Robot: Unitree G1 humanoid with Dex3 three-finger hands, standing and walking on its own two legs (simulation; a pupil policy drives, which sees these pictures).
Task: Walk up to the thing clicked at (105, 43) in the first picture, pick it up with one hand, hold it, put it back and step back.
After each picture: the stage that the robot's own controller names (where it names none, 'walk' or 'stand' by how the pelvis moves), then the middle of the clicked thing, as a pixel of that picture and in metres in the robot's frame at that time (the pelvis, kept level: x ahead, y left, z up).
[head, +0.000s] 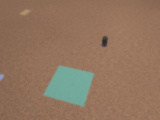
stand; (104, 41) +1.52 -0.26 -0.72
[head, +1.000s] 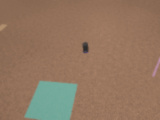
walk; (85, 47) +1.40 +0.10 -0.70
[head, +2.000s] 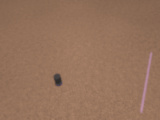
walk; (57, 79) +0.89 +0.31 -0.72
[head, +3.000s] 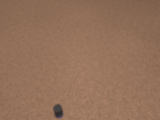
walk; (58, 111) +0.55 +0.23 -0.69
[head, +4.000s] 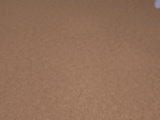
stand; out of the picture +0.40 +0.20 -0.71
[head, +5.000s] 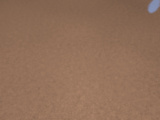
stand; out of the picture +0.37 +0.21 -0.72
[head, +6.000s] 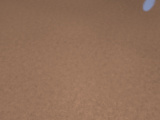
stand; out of the picture +0.39 +0.21 -0.73
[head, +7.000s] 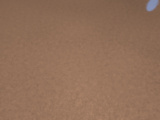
stand; out of the picture +0.39 +0.20 -0.73
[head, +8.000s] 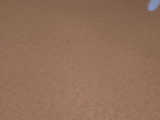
stand; out of the picture +0.39 +0.20 -0.73
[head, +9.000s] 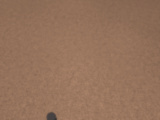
go down; (52, 119) +0.41 +0.20 -0.69
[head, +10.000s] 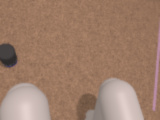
go down; (7, 56) +0.46 +0.27 -0.28
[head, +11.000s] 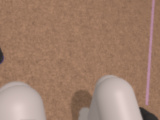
close in; out of the picture +0.45 +0.29 -0.26
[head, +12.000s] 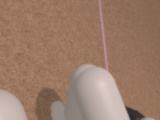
close; out of the picture +0.43 +0.31 -0.22
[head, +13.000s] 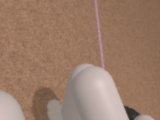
lift; out of the picture +0.42 +0.31 -0.22
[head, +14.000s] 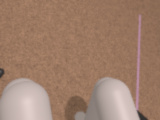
lift; out of the picture +0.35 +0.29 -0.13
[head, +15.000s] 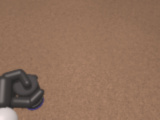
lift; (30, 93) +0.32 +0.18 +0.02
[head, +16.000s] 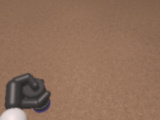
hold; (37, 96) +0.33 +0.17 +0.00
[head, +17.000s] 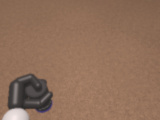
hold; (40, 96) +0.33 +0.17 +0.00
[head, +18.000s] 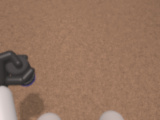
crouch; (22, 71) +0.41 +0.21 -0.07
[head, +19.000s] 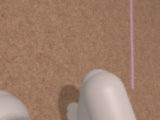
lower; out of the picture +0.43 +0.32 -0.19
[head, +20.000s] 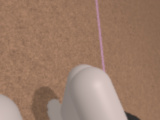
lower; out of the picture +0.42 +0.33 -0.23
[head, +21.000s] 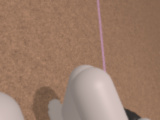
lower; out of the picture +0.42 +0.33 -0.23
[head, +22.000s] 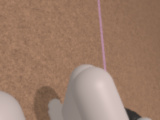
lower; out of the picture +0.42 +0.33 -0.23
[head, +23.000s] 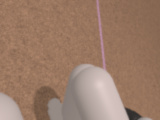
loosen; out of the picture +0.42 +0.33 -0.22
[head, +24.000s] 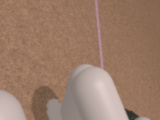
withdraw; out of the picture +0.41 +0.32 -0.23
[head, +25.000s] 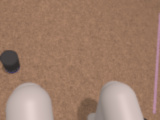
stand; (10, 62) +0.44 +0.28 -0.28
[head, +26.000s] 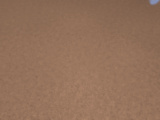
stand; out of the picture +0.40 +0.19 -0.65
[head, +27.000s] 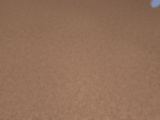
stand; out of the picture +0.42 +0.20 -0.67
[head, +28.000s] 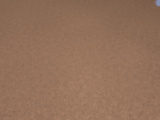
stand; out of the picture +0.41 +0.20 -0.68
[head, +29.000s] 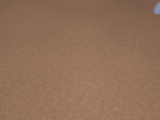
stand; out of the picture +0.43 +0.19 -0.72
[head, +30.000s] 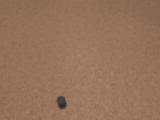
walk; (61, 102) +0.53 +0.19 -0.70
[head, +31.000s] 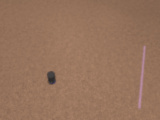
walk; (51, 77) +0.77 +0.22 -0.70
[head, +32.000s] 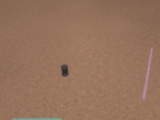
stand; (64, 70) +1.02 +0.23 -0.70
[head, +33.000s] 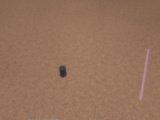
stand; (62, 71) +1.02 +0.22 -0.72
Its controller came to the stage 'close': yes
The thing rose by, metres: 0.71
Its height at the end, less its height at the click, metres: +0.00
